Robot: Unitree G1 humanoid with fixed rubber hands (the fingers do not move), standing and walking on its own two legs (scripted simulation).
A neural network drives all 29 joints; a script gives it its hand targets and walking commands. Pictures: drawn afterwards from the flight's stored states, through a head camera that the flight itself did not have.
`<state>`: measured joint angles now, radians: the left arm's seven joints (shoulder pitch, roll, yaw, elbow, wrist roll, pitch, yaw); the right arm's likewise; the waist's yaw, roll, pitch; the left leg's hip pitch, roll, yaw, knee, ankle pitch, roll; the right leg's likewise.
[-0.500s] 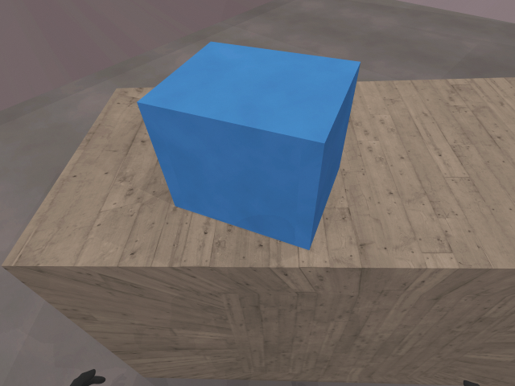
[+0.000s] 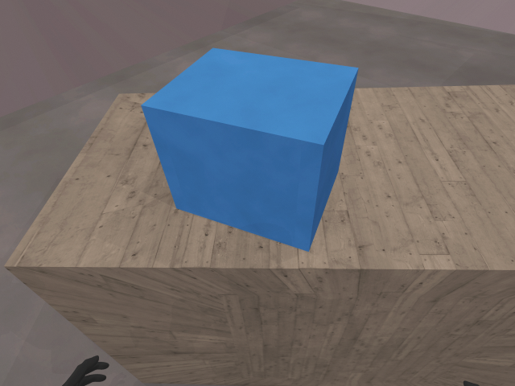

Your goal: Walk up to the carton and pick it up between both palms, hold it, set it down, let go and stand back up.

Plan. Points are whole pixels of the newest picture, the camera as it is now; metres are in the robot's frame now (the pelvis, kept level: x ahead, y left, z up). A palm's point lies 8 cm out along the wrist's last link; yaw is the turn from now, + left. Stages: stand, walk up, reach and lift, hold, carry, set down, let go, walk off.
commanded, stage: walk up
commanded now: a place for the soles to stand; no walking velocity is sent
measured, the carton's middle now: (258, 145) +0.49 +0.03 +0.13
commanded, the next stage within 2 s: stand in 0.08 s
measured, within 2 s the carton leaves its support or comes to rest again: neither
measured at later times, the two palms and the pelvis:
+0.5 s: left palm out of the picture +0.13 +0.31 -0.07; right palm out of the picture +0.12 -0.30 -0.08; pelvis +0.00 +0.00 +0.00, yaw +0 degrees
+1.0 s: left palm (66, 365) +0.18 +0.30 +0.01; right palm out of the picture +0.15 -0.23 +0.02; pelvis -0.02 +0.02 +0.02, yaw -2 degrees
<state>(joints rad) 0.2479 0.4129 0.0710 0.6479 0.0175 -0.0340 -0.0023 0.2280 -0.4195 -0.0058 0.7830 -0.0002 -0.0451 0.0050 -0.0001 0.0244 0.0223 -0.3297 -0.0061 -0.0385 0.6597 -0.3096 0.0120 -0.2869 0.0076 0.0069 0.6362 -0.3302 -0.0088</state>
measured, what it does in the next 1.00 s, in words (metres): stands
